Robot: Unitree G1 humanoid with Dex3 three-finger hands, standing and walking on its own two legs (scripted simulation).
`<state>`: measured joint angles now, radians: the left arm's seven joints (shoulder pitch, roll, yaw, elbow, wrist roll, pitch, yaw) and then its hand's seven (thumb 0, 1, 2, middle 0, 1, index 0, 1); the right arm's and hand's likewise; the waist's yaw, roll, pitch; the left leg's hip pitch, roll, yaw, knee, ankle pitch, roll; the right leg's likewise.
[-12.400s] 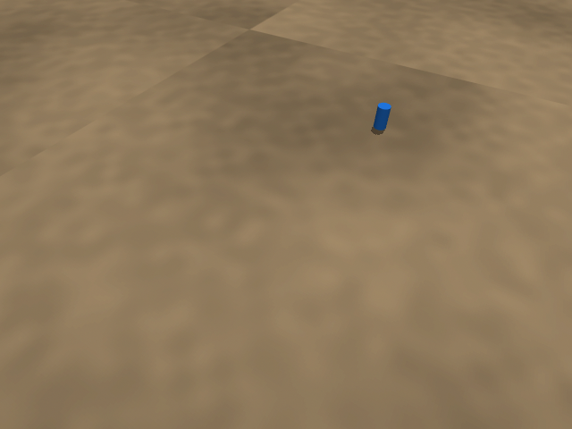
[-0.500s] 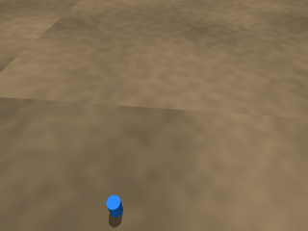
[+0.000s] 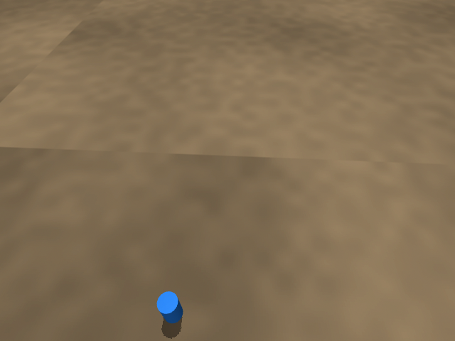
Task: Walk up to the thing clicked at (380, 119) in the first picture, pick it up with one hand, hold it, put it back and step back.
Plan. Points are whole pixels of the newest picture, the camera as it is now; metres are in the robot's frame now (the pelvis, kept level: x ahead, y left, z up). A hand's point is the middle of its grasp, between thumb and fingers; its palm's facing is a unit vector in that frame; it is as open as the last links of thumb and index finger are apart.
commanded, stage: stand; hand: left
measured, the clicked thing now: (170, 307) +0.38 +0.23 -0.70
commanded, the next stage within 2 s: none
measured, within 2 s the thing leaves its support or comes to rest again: neither
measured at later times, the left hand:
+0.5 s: hand out of the picture +0.09 +0.25 -0.14, palm faces -0.02 -0.94 -0.34, open 7.4 cm
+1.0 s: hand out of the picture +0.06 +0.26 -0.15, palm faces -0.03 -0.94 -0.34, open 7.4 cm
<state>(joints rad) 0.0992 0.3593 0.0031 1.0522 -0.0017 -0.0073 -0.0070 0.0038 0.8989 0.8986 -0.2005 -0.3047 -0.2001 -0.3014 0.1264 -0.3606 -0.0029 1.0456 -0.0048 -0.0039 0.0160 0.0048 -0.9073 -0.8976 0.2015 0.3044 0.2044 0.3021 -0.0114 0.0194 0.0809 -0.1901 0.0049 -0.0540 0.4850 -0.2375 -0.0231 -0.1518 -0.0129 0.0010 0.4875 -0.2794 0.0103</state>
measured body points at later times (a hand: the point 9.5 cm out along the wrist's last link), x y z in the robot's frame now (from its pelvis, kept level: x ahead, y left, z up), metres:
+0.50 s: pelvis +0.00 +0.00 +0.01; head +0.00 +0.00 +0.46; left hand +0.09 +0.30 -0.12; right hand +0.09 -0.30 -0.12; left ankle +0.02 +0.14 -0.74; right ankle -0.01 -0.13 -0.74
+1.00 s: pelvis +0.00 +0.00 +0.01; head +0.01 +0.00 +0.46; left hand +0.06 +0.31 -0.12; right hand +0.06 -0.30 -0.13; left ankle +0.02 +0.14 -0.74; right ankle -0.01 -0.13 -0.74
